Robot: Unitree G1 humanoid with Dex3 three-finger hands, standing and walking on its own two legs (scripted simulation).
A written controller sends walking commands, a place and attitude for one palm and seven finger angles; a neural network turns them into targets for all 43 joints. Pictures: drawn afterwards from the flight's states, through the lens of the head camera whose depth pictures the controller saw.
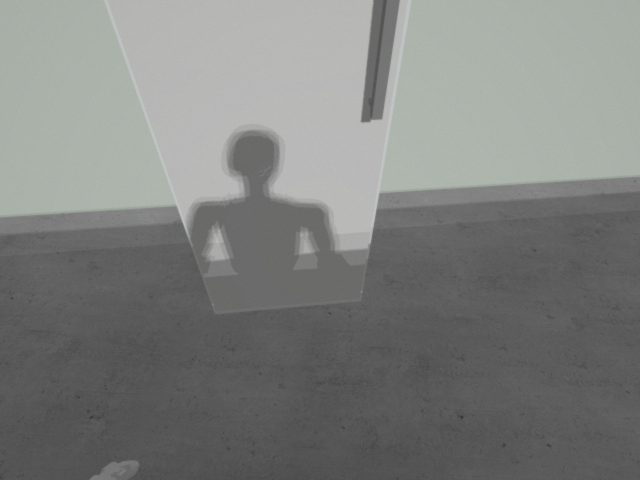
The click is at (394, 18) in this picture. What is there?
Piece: fridge door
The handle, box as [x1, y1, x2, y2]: [368, 0, 399, 119]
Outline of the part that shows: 399,0 383,0 372,97 369,98 368,102 370,105 370,116 372,119 381,119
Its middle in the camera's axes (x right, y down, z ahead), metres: +0.11 -0.38 +0.66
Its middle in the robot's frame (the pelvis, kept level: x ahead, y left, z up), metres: +0.78 -0.06 +0.25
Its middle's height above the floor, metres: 1.02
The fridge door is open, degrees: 0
